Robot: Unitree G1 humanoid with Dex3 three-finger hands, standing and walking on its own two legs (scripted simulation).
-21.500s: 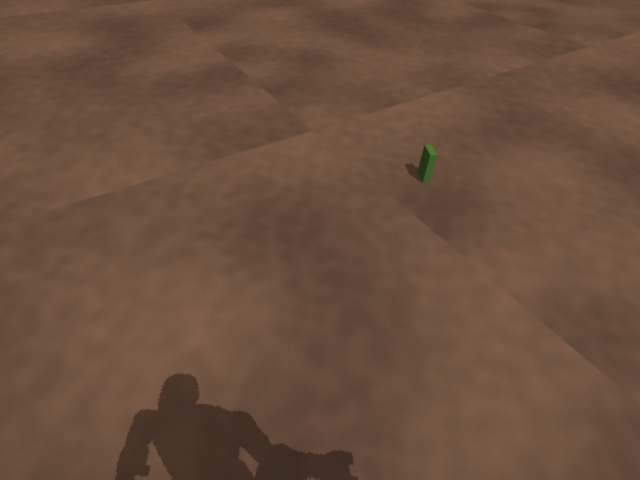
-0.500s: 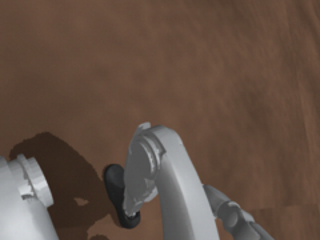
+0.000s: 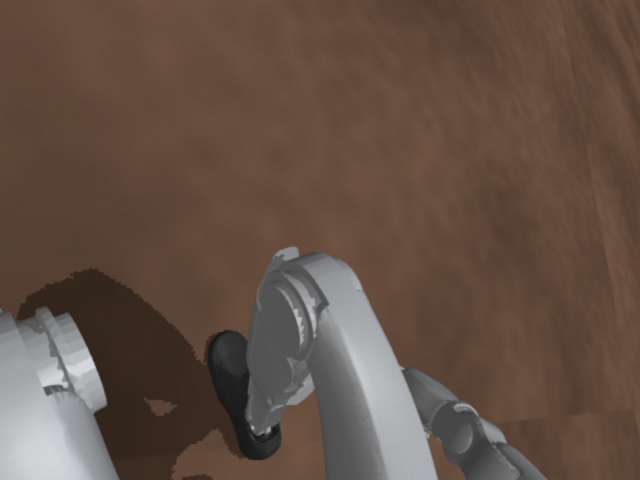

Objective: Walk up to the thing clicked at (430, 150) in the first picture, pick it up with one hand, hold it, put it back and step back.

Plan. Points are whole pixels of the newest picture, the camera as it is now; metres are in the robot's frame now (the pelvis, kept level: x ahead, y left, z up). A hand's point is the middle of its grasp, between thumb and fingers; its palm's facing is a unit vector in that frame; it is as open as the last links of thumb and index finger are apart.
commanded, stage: open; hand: left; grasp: from the side
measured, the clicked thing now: out of the picture +0.46 +0.37 -0.20
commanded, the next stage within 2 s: withdraw in 0.04 s
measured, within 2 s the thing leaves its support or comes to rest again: rests again in 0.62 s
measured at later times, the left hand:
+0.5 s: hand out of the picture +0.44 +0.44 -0.11, palm faces +0.69 -0.72 -0.02, open 15.9 cm
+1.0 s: hand out of the picture +0.41 +0.47 -0.09, palm faces +0.64 -0.76 -0.04, open 16.0 cm
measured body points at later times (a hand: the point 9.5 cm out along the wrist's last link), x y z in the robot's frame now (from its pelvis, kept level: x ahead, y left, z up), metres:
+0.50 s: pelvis +0.00 +0.00 +0.00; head +0.23 +0.19 +0.33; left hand +0.40 +0.47 -0.11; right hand +0.16 -0.25 -0.03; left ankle +0.08 +0.12 -0.26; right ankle +0.14 -0.11 -0.26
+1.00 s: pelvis +0.01 -0.01 +0.01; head +0.23 +0.18 +0.35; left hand +0.37 +0.50 -0.09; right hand +0.18 -0.25 -0.04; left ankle +0.08 +0.12 -0.26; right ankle +0.14 -0.11 -0.26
